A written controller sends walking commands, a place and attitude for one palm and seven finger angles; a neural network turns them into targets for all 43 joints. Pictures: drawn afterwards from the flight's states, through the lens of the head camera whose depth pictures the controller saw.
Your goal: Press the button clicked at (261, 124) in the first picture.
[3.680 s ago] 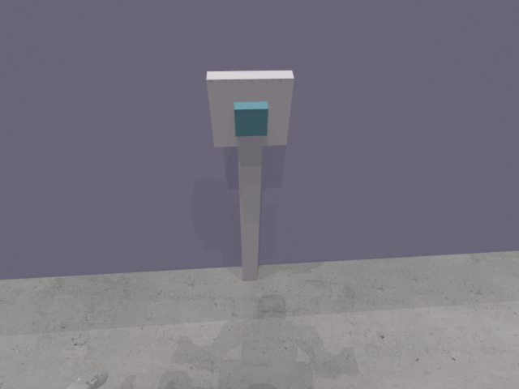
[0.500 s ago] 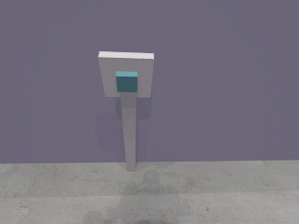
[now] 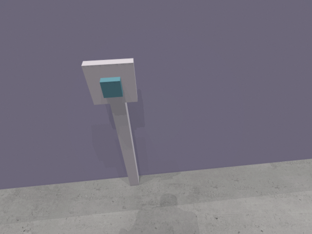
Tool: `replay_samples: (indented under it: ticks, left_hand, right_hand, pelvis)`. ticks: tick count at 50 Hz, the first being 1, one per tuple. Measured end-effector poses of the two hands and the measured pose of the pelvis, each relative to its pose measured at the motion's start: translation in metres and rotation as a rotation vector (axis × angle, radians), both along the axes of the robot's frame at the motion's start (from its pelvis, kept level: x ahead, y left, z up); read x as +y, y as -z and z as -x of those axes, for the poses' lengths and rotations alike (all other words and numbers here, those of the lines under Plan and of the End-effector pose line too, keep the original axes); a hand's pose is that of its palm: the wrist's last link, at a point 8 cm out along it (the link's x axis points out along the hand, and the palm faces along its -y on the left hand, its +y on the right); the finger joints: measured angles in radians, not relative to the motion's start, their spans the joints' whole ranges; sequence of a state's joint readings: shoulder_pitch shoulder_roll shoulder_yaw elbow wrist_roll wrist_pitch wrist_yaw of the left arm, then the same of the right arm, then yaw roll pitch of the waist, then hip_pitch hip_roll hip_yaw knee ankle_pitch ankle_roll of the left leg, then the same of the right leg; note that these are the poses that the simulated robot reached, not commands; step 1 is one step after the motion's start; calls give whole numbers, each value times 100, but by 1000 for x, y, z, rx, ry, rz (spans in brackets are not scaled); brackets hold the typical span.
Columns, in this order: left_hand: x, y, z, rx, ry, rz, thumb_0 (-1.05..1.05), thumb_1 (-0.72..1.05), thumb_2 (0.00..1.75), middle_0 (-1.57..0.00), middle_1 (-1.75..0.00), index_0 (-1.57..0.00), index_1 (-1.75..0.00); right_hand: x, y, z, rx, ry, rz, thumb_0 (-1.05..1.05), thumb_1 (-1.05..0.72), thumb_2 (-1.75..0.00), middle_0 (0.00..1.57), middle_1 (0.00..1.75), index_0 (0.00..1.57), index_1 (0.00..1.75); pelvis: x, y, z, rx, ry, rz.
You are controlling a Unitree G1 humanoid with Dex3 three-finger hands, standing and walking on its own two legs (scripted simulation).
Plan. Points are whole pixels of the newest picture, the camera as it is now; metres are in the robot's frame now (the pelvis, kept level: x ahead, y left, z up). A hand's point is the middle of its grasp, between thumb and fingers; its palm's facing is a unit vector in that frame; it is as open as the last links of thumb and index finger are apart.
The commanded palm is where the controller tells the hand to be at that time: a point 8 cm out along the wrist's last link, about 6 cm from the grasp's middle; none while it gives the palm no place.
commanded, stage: come to a stop and stand still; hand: left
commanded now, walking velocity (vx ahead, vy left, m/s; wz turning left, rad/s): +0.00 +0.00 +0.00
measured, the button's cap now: (112, 87) +0.56 +0.16 +0.09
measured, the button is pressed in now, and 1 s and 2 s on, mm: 0 0 0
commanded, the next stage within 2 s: look again from close up in 1.40 s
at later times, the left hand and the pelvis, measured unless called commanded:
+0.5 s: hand out of the picture +0.00 +0.14 -0.16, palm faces +0.03 -0.99 -0.16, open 7.4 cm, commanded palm none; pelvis +0.01 -0.02 +0.01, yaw +1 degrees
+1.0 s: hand out of the picture +0.08 +0.16 -0.16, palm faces +0.01 -0.98 -0.21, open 7.3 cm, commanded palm none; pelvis +0.07 -0.02 +0.01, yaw +0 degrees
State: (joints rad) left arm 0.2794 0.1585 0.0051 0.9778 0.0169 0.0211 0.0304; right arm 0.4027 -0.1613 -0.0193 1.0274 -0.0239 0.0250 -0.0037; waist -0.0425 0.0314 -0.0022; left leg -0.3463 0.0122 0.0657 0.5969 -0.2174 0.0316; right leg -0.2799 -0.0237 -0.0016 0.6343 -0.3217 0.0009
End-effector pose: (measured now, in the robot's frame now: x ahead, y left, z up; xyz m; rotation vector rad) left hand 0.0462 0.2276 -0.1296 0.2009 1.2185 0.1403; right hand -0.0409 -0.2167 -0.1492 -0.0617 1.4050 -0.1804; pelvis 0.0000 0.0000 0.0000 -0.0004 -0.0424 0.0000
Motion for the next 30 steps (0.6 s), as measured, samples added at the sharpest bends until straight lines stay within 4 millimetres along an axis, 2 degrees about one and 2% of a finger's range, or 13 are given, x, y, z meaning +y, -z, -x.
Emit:
replay_samples:
  ticks: [3,6,11,15,21,30]
  left_hand:
    - [-5,-4,12,18,-9,2,1,93,90,-20,-30,-20,-30]
    - [-11,-4,28,61,-20,6,1,93,90,-20,-30,-20,-30]
    - [-22,-1,52,130,-41,20,1,92,90,-20,-30,-20,-30]
    - [-31,3,63,163,-56,40,1,91,90,-20,-30,-20,-30]
    - [-39,6,61,178,-67,67,1,91,90,-20,-30,-20,-30]
    - [-37,4,39,181,-62,71,1,91,90,-20,-30,-20,-30]
  right_hand:
    - [2,-3,7,32,-12,-21,0,-91,-90,20,30,20,30]
    - [0,-4,5,32,-21,-29,0,-91,-90,20,30,20,30]
    - [-8,-4,-9,1,-34,-24,0,-91,-90,20,30,20,30]
    - [-16,-5,-24,-24,-46,-8,0,-91,-90,20,30,20,30]
    - [-21,-10,-44,-43,-63,15,0,-91,-90,19,30,20,30]
    - [-19,-15,-65,-26,-74,22,0,-91,-90,19,30,20,30]
  pelvis:
    - [-6,-5,4,10,-2,-5]
    - [-11,-7,7,18,-3,-8]
    - [-17,-7,6,15,-5,-6]
    - [-19,-7,3,14,-7,-3]
    - [-20,-8,-6,19,-9,0]
    - [-18,-12,-25,38,-7,-3]
